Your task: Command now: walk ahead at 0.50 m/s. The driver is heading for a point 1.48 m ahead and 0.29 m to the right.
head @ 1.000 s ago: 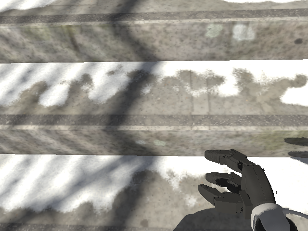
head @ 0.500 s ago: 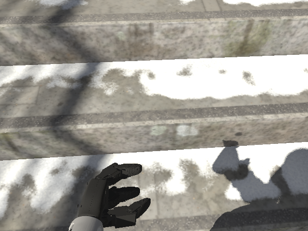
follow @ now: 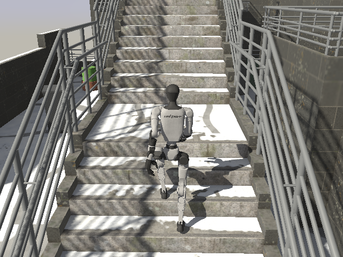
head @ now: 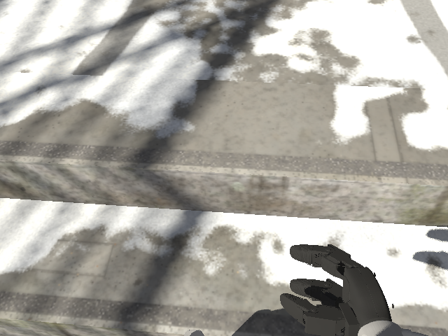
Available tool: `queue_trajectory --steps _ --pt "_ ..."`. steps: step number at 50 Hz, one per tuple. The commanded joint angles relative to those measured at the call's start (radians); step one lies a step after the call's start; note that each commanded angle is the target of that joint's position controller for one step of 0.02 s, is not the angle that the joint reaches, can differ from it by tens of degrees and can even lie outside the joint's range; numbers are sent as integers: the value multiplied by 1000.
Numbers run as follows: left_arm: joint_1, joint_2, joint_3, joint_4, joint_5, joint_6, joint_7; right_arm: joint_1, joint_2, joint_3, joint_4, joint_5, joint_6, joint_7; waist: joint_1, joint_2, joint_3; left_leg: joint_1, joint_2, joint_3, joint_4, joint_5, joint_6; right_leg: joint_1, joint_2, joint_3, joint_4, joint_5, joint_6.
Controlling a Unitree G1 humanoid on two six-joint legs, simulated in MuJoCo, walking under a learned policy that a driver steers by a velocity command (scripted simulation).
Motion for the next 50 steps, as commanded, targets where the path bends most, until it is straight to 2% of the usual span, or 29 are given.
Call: queue_trajectory --steps 1,2,3,4,5,6,8,10,12,14,18,21,22,23,24,25,26,27,28,29,31,32,34,37,40,44,47,48,50 --pt "-102 233 55 -201 -28 -56 -52 512 -314 -135 100 -38 3 -30 -280 77 -435 964 204 -665 -484 -256 204 -513 -6 68 960 1036 -14" --pt "-200 232 77 -245 27 -58 -76 463 -340 -158 101 -31 30 -34 -275 222 -442 890 282 -1086 -896 -385 225 -650 157 133 1402 88 -1" --pt "-205 100 58 -314 51 -43 -75 324 -312 -157 122 -29 22 -23 -154 131 -321 787 311 -1041 -925 -527 170 -813 89 257 1609 85 -8" --pt "-261 51 45 -352 57 -25 -56 285 -241 -141 173 -10 11 -23 -102 -1 -161 630 302 -954 -894 -516 138 -880 60 200 1693 120 -10" --pt "-318 25 31 -403 68 -24 -47 337 -205 -135 238 -17 -16 -19 -105 -1 -82 587 291 -853 -915 -336 122 -979 68 179 1858 112 -37" --pt "-310 -39 6 -423 65 -11 -35 358 -126 -114 312 -29 -36 -17 -37 -21 -20 533 259 -694 -882 -157 88 -1054 53 203 1911 110 -54" --pt "-256 -103 -28 -408 47 29 -22 408 -69 -96 395 -35 -64 4 15 25 38 503 206 -471 -875 38 20 -1144 45 249 1916 48 -74" --pt "-285 -79 -32 -399 33 57 -12 399 -67 -86 418 -22 -87 15 38 14 95 439 178 -333 -909 83 -9 -1173 31 240 1759 59 -59" --pt "-362 -57 -26 -386 22 66 4 459 -104 -80 443 -23 -112 18 0 32 88 441 183 -297 -961 215 26 -1201 58 120 1848 109 -39" --pt "-580 -80 -44 -502 33 74 16 515 -209 -99 456 -13 -127 22 -53 102 110 586 209 -350 -1050 250 62 -1411 47 55 2011 -113 -41" --pt "-780 -56 -67 -622 41 69 0 672 -197 -100 498 -12 -110 -16 -99 58 91 811 174 -314 -1140 73 11 -1475 -73 8 1645 -179 -57" --pt "-761 -61 -65 -595 28 87 -43 694 -226 -114 455 3 -101 -53 -134 61 -11 923 213 -228 -1290 577 64 -1094 -83 -88 1244 -229 -89" --pt "-646 -92 -72 -548 2 84 -37 621 -223 -106 426 21 -90 -54 -44 104 -117 833 180 -121 -1168 1192 60 -760 2 -143 1102 -261 -109" --pt "-558 -41 -47 -511 -11 83 -25 651 -292 -121 394 21 -88 -49 -31 141 -222 855 207 -141 -1020 1663 55 -562 94 -193 1066 -285 -103" --pt "-416 9 -24 -479 -14 86 -18 648 -347 -136 386 22 -97 -39 41 189 -289 957 251 -156 -850 1789 33 -470 113 -157 936 -250 -111" --pt "-302 90 6 -448 17 88 -12 585 -380 -149 358 27 -114 -14 106 218 -361 963 233 -139 -628 1712 -5 -343 101 -72 795 -247 -124" --pt "-184 186 42 -393 51 80 -5 590 -317 -142 299 42 -127 16 111 51 -418 624 127 -178 -279 1388 -63 -114 -106 369 648 -444 -224" --pt "-165 265 76 -380 47 109 -2 529 -268 -152 249 5 -136 56 127 -198 -423 408 -104 -208 173 297 -90 -113 -257 942 136 -699 -313" --pt "-318 250 82 -379 41 107 -1 493 -183 -148 192 -39 -125 58 36 -116 -349 234 -65 -390 519 242 -94 -193 -286 1044 45 -829 -256" --pt "-391 188 68 -333 37 96 -1 446 -126 -131 136 -41 -108 45 -54 7 -180 156 -23 -337 585 337 -87 -359 -274 903 95 -799 -203" --pt "-322 71 44 -195 38 52 -17 364 -71 -107 60 -49 -110 18 -88 73 -47 3 -22 -315 848 372 -47 -439 -241 633 147 -403 -170" --pt "-301 10 27 -138 52 40 -26 393 -38 -88 69 -36 -92 11 -124 70 -16 -42 -29 -334 893 343 -34 -467 -209 495 163 -285 -140" --pt "-239 -23 16 -69 45 13 -45 424 7 -63 80 -22 -54 -2 -157 23 31 -141 -26 -372 884 286 -17 -454 -163 305 167 -112 -90" --pt "-247 5 5 -63 37 -21 -44 339 -33 -64 78 -26 -18 -6 -167 69 89 -152 -3 -290 688 343 -44 -542 -129 166 99 -71 -66" --pt "-136 126 22 -36 32 -43 -50 88 6 -42 -40 -18 -4 -33 -97 -54 100 -422 -10 -179 988 95 -39 -367 -184 230 -28 -5 -130" --pt "14 98 18 6 29 -24 -13 -96 -20 -23 -148 -21 -7 -19 -52 -8 86 -443 95 -106 619 61 -32 -195 -144 178 -118 -94 -86" --pt "46 126 28 -36 11 -7 26 -72 -20 -26 -127 -12 12 21 -18 -20 2 -121 109 -21 241 -27 -4 -65 -180 106 -262 353 -147" --pt "-32 122 19 -64 0 4 23 -12 -5 -22 -101 13 12 20 -92 -35 -40 154 50 42 83 -62 26 -148 -157 6 -180 931 -131" --pt "0 231 41 -93 10 2 14 175 -79 -62 -26 22 25 5 -156 -124 -204 415 -75 81 -13 -147 27 -36 -225 19 89 1538 -126"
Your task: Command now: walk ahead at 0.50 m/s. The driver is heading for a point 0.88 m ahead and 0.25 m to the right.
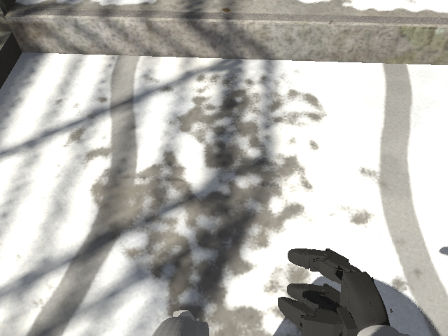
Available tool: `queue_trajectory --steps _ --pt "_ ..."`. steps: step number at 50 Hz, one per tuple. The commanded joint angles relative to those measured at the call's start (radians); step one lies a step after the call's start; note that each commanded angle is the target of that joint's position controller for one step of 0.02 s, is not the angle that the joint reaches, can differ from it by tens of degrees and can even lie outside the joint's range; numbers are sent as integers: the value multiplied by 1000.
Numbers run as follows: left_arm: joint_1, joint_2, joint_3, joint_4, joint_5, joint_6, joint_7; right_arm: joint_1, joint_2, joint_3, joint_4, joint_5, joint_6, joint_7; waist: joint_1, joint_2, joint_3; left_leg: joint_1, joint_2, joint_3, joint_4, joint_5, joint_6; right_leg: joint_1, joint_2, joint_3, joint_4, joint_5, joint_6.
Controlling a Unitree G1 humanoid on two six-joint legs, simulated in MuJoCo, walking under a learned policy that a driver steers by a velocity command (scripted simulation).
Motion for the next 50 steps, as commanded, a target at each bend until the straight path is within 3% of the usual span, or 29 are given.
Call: queue_trajectory --steps 1,2,3,4,5,6,7,8,9,10,12,13,14,15,18,22,25,28,29,30,31,32,33,34,35,37,40,44,50 --pt "-37 284 55 -105 -13 -20 -15 314 -163 -75 29 5 -2 -12 -240 -153 -287 711 -143 5 -294 -8 43 -49 -230 26 433 1616 -117" --pt "-54 268 58 -142 -36 -38 -41 449 -256 -110 75 -21 -11 -18 -284 -97 -374 922 -21 -307 -433 -156 89 -251 -153 35 740 1368 -80" --pt "-90 220 64 -213 -35 -48 -82 526 -369 -150 105 -31 -8 -21 -283 178 -426 1050 174 -889 -827 -494 219 -554 75 100 1173 610 -33" --pt "-152 163 72 -258 19 -57 -101 399 -371 -164 93 -16 6 -19 -230 236 -401 1006 230 -1206 -1118 -585 196 -728 145 221 1578 90 -26" --pt "-174 118 71 -309 23 -57 -89 279 -325 -157 124 -10 -17 -17 -125 115 -261 883 255 -1097 -1126 -449 153 -838 97 287 1752 149 -25" --pt "-219 79 55 -353 33 -48 -70 249 -274 -143 164 -8 -38 -12 -92 34 -154 757 255 -994 -1080 -372 127 -884 69 231 1853 166 -38" --pt "-263 41 40 -384 37 -34 -49 268 -205 -127 227 -23 -62 -12 -61 -50 -41 643 242 -815 -1015 -196 99 -944 42 236 1867 149 -63" --pt "-262 9 22 -391 28 -12 -36 289 -130 -105 288 -44 -80 -8 -21 -68 3 580 204 -658 -983 -56 58 -965 43 255 1865 122 -79" --pt "-219 -38 -1 -393 29 10 -27 307 -112 -99 326 -52 -92 -2 27 -33 25 560 169 -529 -976 51 12 -982 35 282 1829 123 -86" --pt "-212 -49 -9 -384 23 30 -22 335 -103 -95 365 -48 -106 2 36 -4 47 555 138 -436 -987 104 -10 -1020 46 296 1814 96 -91" --pt "-228 18 -1 -388 31 53 -21 302 -158 -102 353 -30 -122 2 55 9 91 498 97 -289 -1064 138 -28 -951 25 273 1487 141 -54" --pt "-274 68 11 -391 40 55 -24 309 -186 -101 345 -21 -130 0 35 -1 77 517 86 -262 -1130 255 -23 -901 9 209 1371 225 -36" --pt "-325 102 21 -407 32 58 -37 316 -257 -116 341 -6 -140 -1 28 37 63 555 68 -225 -1181 354 -20 -879 -3 149 1223 234 -19" --pt "-361 131 28 -400 31 55 -50 361 -281 -123 344 2 -151 -4 -2 37 43 638 55 -200 -1205 461 -15 -856 -28 96 1095 275 -10" --pt "-461 103 25 -379 1 50 -76 466 -310 -137 333 -8 -158 -17 -83 80 -3 888 65 -168 -1276 516 -30 -794 -39 25 804 309 -10" --pt "-586 106 33 -396 3 57 -82 541 -305 -143 326 -20 -137 -32 -143 123 45 1201 134 -129 -1292 618 -36 -842 -25 8 577 240 -30" --pt "-570 114 37 -403 27 64 -71 553 -296 -133 325 -20 -122 -46 -131 142 33 1259 164 -60 -1180 956 -51 -697 45 -48 474 123 -62" --pt "-398 170 66 -363 36 58 -66 543 -365 -149 316 -27 -98 -62 -50 163 -41 1291 182 -13 -889 1292 -74 -515 133 -70 407 -6 -124" --pt "-261 194 80 -323 45 44 -66 519 -376 -152 298 -22 -86 -63 19 131 -102 1179 166 12 -691 1186 -86 -309 137 -28 338 42 -150" --pt "-112 260 102 -304 58 38 -58 500 -355 -145 256 -20 -85 -64 79 54 -210 935 143 5 -425 862 -88 -39 -20 182 362 -64 -192" --pt "-138 361 125 -318 57 33 -50 513 -262 -125 181 6 -92 -41 8 -211 -231 472 -82 -23 -58 49 -145 209 -284 722 286 -32 -364" --pt "-151 331 119 -328 19 44 -50 433 -306 -136 162 -13 -103 -31 20 -96 -254 359 -87 -228 49 9 -147 192 -292 855 180 19 -379" --pt "-197 296 110 -333 11 47 -45 352 -317 -133 130 -10 -118 -20 9 -15 -143 317 -33 -255 32 117 -144 86 -267 681 174 101 -348" --pt "-227 259 96 -332 9 45 -44 345 -319 -129 126 -12 -128 -16 -28 61 -94 362 -3 -248 -45 176 -150 -31 -229 579 163 208 -304" --pt "-251 238 88 -335 8 40 -42 339 -317 -127 121 -25 -120 -14 -61 86 -58 404 17 -247 -103 179 -163 -124 -185 506 149 280 -271" --pt "-256 225 73 -333 1 26 -36 366 -307 -121 123 -51 -83 -9 -97 54 -53 451 34 -242 -176 164 -194 -208 -133 429 122 350 -244" --pt "-201 271 77 -315 5 12 -34 321 -289 -106 109 -59 -48 1 -91 17 -11 411 46 -210 -309 202 -223 -261 -86 380 90 367 -230" --pt "-137 279 77 -299 5 20 -38 142 -273 -90 64 -50 -38 7 -29 -22 20 409 25 -184 -565 401 -232 -259 -31 346 106 418 -173" --pt "-63 318 83 -286 14 31 -17 -33 -301 -87 -7 -28 -55 7 31 -32 28 393 -13 -213 -765 444 -218 -87 -89 460 195 443 -165"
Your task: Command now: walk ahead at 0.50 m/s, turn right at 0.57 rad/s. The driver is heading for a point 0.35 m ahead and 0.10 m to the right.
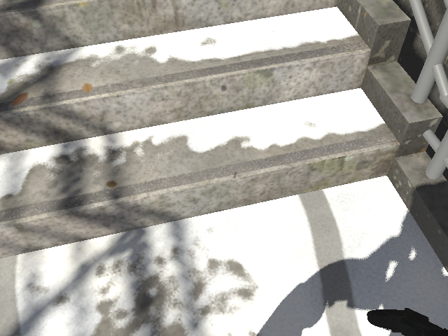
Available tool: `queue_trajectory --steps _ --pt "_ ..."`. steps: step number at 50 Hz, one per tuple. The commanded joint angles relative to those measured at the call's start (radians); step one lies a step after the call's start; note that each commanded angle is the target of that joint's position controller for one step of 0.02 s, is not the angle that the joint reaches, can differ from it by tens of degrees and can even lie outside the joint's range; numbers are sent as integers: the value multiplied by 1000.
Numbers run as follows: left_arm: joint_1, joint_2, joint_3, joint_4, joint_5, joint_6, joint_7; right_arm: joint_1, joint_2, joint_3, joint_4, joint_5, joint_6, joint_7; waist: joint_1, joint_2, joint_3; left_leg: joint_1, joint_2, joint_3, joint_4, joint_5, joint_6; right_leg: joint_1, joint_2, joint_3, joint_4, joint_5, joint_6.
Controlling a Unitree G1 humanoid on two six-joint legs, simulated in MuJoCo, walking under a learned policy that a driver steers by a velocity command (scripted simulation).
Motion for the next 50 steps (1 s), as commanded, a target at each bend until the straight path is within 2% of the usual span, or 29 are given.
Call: queue_trajectory --steps 1,3,4,5,6,7,8,9,10,11,13,16,21,25,27,28,29,30,31,32,34,36,40,42,43,44,45,47,50 --pt "45 183 47 -44 7 -2 20 -140 -96 -22 -122 8 -28 -1 -5 -103 32 11 -46 7 -87 -2 13 41 -281 230 22 532 -97" --pt "-28 206 53 -63 11 -1 18 -40 -125 -35 -99 5 -37 -6 -65 -102 16 208 -83 19 -157 -71 42 -25 -269 226 91 630 -53" --pt "-50 213 54 -69 9 -3 7 83 -148 -48 -61 4 -42 -14 -120 -105 -39 390 -118 44 -177 -102 65 -69 -230 200 207 754 -30" --pt "-58 191 49 -72 3 -12 -4 235 -188 -66 -29 -7 -57 -26 -192 -64 -125 618 -59 -2 -191 -92 100 -165 -167 154 410 696 -3" --pt "-33 104 25 -105 0 -18 -12 407 -266 -84 -32 -29 -61 -45 -243 56 -299 853 196 -256 -202 -292 144 -296 -104 70 717 339 14" --pt "97 73 18 -126 -28 -11 -12 342 -333 -97 -41 -41 -52 -42 -140 333 -381 982 395 -748 -376 -348 265 -565 22 -28 970 -254 46" --pt "53 147 28 -91 10 8 -3 273 -224 -82 -59 -21 -38 -39 -131 151 -269 875 352 -736 -406 -485 258 -647 -70 -22 1050 -162 40" --pt "-25 146 28 -96 20 15 -12 214 -144 -59 -58 -7 -36 -38 -123 54 -141 731 302 -548 -414 -454 235 -635 -106 -40 1022 -58 42" --pt "-62 130 25 -101 22 21 -19 198 -105 -46 -43 0 -35 -36 -108 -7 -79 632 249 -408 -432 -348 207 -604 -138 -43 967 -16 48" --pt "-90 113 21 -107 27 29 -31 205 -105 -42 -30 -11 -38 -37 -108 23 -37 575 211 -309 -445 -254 196 -588 -161 -55 928 -14 56" --pt "-80 94 16 -103 35 50 -46 233 -113 -43 1 3 -56 -32 -88 61 -8 504 186 -190 -463 -7 197 -542 -161 -66 896 -12 67" --pt "-101 68 11 -109 37 62 -44 274 -132 -45 46 18 -77 -20 -62 65 -12 505 187 -53 -436 442 222 -556 -131 -66 837 7 84" --pt "-226 36 -17 -128 30 74 -35 268 -143 -43 84 15 -72 -18 -77 103 -9 476 127 100 -441 473 194 -449 -142 -129 492 170 94" --pt "-312 34 -26 -142 26 44 -41 329 -167 -51 131 29 -45 -21 -119 106 -19 562 142 91 -376 485 197 -372 -139 -165 312 215 75" --pt "-269 45 -23 -126 45 23 -44 307 -185 -58 136 38 -34 -24 -92 70 -38 574 114 94 -267 439 164 -278 -118 -173 164 264 53" --pt "-217 62 -20 -101 56 10 -39 347 -177 -57 151 38 -27 -24 -84 4 -73 569 75 107 -167 388 132 -183 -110 -172 98 355 37" --pt "-142 115 -12 -98 69 1 -32 374 -155 -50 131 33 -26 -26 -69 -83 -161 468 31 138 -19 145 93 -8 -266 -35 149 733 11" --pt "-107 164 -4 -105 65 2 -14 451 -44 -14 109 46 -21 -30 -93 -283 -280 288 -81 138 221 -517 63 190 -535 228 188 1168 -146" --pt "-79 117 -13 -89 6 13 2 438 -85 -21 143 43 12 -34 -58 -229 -346 284 -96 37 303 -655 63 158 -542 251 148 1091 -222" --pt "-119 102 -18 -90 -5 23 9 386 -112 -28 137 30 25 -32 -72 -180 -250 254 -81 16 330 -627 58 85 -491 208 91 909 -204" --pt "-221 58 -37 -90 -2 35 25 318 -103 -27 142 15 36 -35 -114 -151 -94 262 -50 16 242 -529 47 -73 -412 132 8 689 -134" --pt "-274 50 -41 -91 4 40 31 350 -86 -23 173 9 52 -37 -146 -162 -70 387 -66 41 134 -466 42 -192 -353 50 -25 588 -94" --pt "-269 65 -32 -61 8 46 26 319 -59 -12 195 17 63 -44 -133 -173 -74 497 -88 59 -68 -344 54 -250 -320 31 -36 266 -76" --pt "-288 63 -32 -51 -3 59 24 316 -53 -7 212 9 60 -47 -150 -153 -36 596 -99 70 -229 -202 76 -354 -288 29 -36 -27 -27" --pt "-276 49 -35 -43 -3 63 24 301 -75 -9 210 -4 53 -48 -143 -123 -3 623 -59 14 -271 -190 95 -420 -275 38 -37 -139 16" --pt "-264 38 -37 -39 -3 61 22 298 -110 -10 198 -13 42 -51 -134 -67 24 607 40 -103 -349 -264 120 -450 -249 22 7 -148 51" --pt "-238 18 -37 -29 -14 66 16 235 -151 -21 196 9 38 -53 -96 85 82 390 99 -198 -440 -447 152 -335 -153 -78 57 -47 81" --pt "-233 24 -33 2 5 58 10 157 -90 -3 199 21 22 -51 -65 96 102 244 78 -176 -490 -501 122 -122 -171 -68 82 137 89" --pt "-215 60 -23 44 12 36 12 183 -98 -8 224 34 4 -56 -76 31 41 382 13 -100 -419 -275 97 -120 -208 -32 50 207 77"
